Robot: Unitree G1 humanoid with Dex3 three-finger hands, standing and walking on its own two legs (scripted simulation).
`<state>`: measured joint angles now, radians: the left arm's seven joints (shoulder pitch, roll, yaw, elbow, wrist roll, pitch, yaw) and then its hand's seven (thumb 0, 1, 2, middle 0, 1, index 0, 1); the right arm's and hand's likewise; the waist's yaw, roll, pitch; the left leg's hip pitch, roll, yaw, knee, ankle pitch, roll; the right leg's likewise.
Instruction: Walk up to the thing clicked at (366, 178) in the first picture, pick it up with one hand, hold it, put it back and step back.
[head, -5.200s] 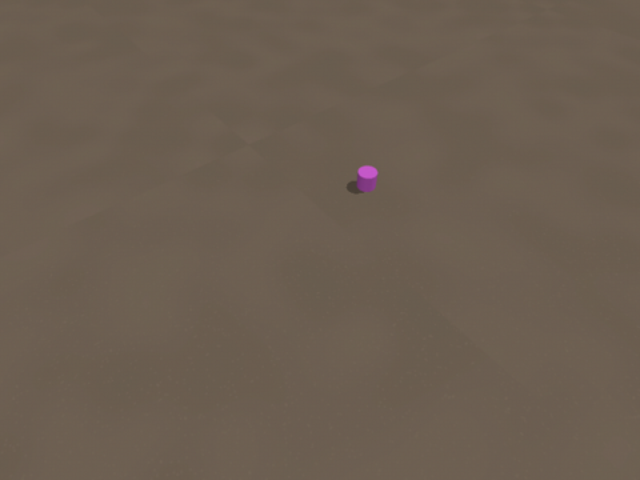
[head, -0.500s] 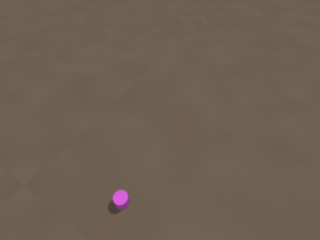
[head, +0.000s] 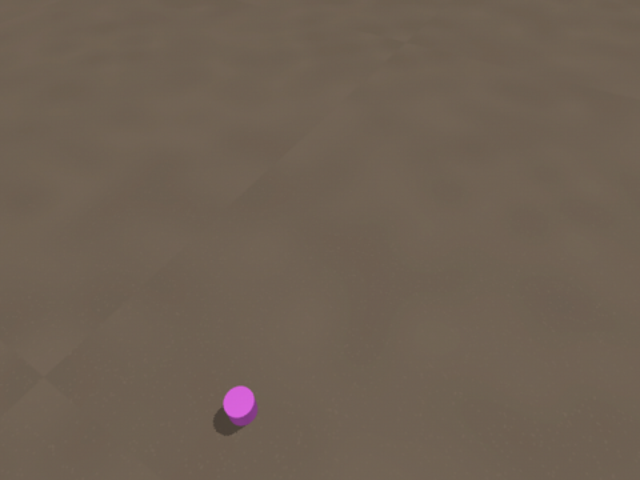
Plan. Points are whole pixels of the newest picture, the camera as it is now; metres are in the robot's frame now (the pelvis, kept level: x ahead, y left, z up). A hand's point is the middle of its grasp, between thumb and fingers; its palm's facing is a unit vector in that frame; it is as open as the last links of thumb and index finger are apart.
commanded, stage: stand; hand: left
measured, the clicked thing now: (240, 406) +0.44 +0.25 -0.74
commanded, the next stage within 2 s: none
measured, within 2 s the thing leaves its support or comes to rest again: neither
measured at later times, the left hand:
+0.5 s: hand out of the picture +0.09 +0.25 -0.16, palm faces -0.01 -0.94 -0.34, open 7.4 cm
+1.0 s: hand out of the picture +0.08 +0.25 -0.16, palm faces -0.01 -0.94 -0.35, open 7.4 cm
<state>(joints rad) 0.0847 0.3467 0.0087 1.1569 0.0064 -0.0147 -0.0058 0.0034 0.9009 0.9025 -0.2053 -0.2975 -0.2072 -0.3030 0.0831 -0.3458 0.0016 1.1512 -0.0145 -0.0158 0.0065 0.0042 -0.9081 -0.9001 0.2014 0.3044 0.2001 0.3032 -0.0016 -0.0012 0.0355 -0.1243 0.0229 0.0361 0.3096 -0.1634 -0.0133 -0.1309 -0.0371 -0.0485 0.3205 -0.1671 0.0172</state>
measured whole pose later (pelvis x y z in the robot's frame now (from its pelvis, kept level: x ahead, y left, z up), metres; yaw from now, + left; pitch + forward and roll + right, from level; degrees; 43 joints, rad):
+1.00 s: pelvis +0.01 -0.01 +0.00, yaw +0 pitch -1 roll +0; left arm 0.11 0.35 0.01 1.14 0.01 -0.01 0.00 0.00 0.90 0.90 -0.21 -0.30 -0.21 -0.30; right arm 0.10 -0.35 0.01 1.14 -0.01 -0.01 0.00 0.00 -0.91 -0.90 0.20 0.30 0.20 0.30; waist 0.00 0.00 0.04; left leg -0.10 0.04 0.03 0.30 -0.17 -0.03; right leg -0.10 -0.02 -0.06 0.31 -0.18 0.01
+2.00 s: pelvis +0.02 -0.01 +0.00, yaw +0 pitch -1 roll +0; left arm 0.11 0.35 0.01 1.14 0.01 -0.01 0.00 0.00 0.90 0.90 -0.21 -0.30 -0.21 -0.30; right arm 0.11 -0.35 0.01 1.13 -0.01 -0.01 0.00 0.00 -0.91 -0.90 0.20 0.30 0.20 0.30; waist 0.00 0.00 0.04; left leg -0.08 0.04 0.03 0.29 -0.18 -0.03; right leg -0.09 -0.02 -0.05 0.30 -0.19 0.00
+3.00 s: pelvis +0.02 -0.01 +0.00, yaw +0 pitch -1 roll +0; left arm 0.12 0.35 0.00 1.13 0.01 -0.01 0.00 0.00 0.90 0.90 -0.21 -0.30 -0.21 -0.30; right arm 0.12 -0.35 0.01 1.13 -0.01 -0.01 0.00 0.00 -0.91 -0.90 0.20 0.30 0.20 0.30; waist 0.00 0.00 0.04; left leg -0.08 0.04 0.04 0.29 -0.18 -0.02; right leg -0.09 -0.02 -0.05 0.30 -0.18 0.01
